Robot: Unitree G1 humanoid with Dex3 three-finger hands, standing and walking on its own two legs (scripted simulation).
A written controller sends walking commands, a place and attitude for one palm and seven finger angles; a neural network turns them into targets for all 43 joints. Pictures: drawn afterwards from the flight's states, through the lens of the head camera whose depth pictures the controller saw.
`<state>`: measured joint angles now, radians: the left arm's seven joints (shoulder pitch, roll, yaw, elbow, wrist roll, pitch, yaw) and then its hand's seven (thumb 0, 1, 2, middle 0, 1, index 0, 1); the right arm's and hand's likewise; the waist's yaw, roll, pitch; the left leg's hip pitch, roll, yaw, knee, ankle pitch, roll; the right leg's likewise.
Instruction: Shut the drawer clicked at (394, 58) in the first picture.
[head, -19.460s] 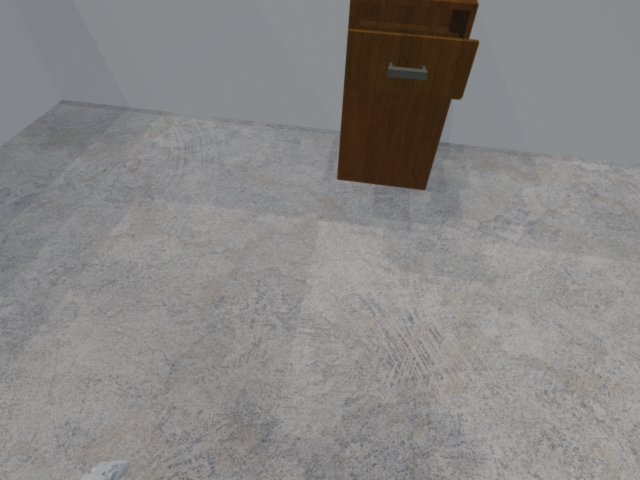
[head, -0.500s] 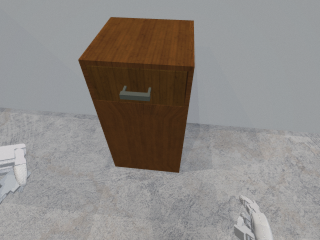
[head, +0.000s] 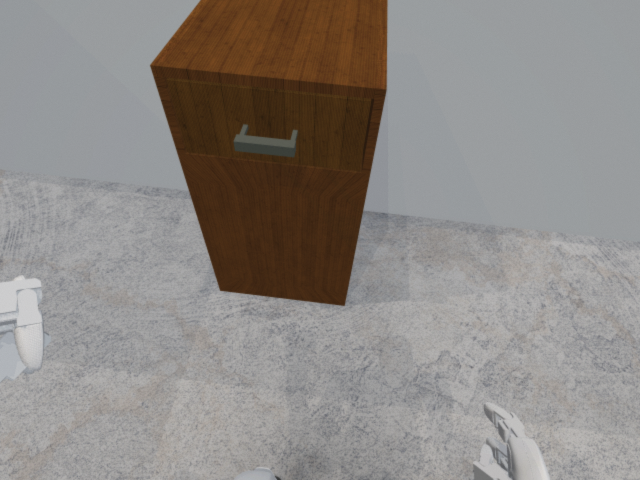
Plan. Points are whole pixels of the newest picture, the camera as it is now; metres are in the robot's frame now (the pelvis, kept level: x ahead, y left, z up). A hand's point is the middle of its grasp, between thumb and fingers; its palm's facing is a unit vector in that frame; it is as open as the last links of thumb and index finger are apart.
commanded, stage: step back with the hand held close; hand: left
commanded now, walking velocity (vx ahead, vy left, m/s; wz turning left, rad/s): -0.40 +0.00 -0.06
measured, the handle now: (267, 138) +0.74 +0.14 -0.03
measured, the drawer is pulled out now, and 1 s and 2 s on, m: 0.00 0.00 0.00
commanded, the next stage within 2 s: stop stepping back and stand still in 0.38 s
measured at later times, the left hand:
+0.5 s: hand out of the picture +0.05 +0.30 +0.19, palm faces +0.46 -0.79 -0.41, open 3.2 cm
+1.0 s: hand out of the picture -0.10 +0.28 +0.20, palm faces +0.29 -0.83 -0.48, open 3.2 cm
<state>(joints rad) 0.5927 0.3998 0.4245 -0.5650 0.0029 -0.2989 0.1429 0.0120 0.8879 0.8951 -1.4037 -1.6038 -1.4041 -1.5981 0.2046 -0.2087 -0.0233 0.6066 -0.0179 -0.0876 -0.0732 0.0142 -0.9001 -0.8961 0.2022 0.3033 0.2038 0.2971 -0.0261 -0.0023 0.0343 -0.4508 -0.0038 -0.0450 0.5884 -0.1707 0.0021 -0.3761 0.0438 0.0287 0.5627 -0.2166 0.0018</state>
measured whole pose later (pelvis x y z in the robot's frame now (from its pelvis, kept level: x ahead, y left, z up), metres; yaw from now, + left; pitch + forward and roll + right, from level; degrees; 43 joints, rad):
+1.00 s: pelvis -0.28 +0.06 +0.00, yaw -3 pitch -1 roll +1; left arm 0.66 0.49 0.43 -0.74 -0.02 -0.21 0.10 0.01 0.88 0.89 -1.41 -1.60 -1.41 -1.60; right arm 0.25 -0.18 0.00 0.66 -0.03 -0.07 -0.05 0.01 -0.90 -0.90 0.20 0.30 0.21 0.30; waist 0.01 -0.13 -0.05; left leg -0.68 0.03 0.06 1.26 -0.33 -0.03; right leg -0.37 0.01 -0.11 0.64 -0.31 -0.10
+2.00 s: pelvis -0.29 +0.06 +0.00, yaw -1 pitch +0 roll +1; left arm 0.65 0.37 0.39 -0.55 -0.02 -0.24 0.14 0.01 0.89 0.89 -1.40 -1.60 -1.40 -1.60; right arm 0.21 -0.18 0.01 0.62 0.00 -0.09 -0.07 0.01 -0.90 -0.90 0.20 0.30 0.20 0.30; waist -0.01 -0.01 0.03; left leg -0.27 0.02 0.09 0.54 -0.29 0.01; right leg -0.21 -0.05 -0.04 0.58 -0.37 0.02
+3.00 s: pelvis -0.34 +0.08 +0.01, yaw +0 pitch -2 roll +0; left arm 0.26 0.23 0.02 1.11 0.02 0.01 0.02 0.01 0.91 0.89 -0.28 -0.41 -0.28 -0.40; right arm 0.26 -0.19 -0.01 1.10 -0.02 0.02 -0.01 0.01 -0.90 -0.90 0.20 0.30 0.20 0.30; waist -0.01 0.03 0.04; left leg -0.25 0.01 0.08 0.43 -0.15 0.03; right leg -0.18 -0.05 -0.06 0.43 -0.22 0.02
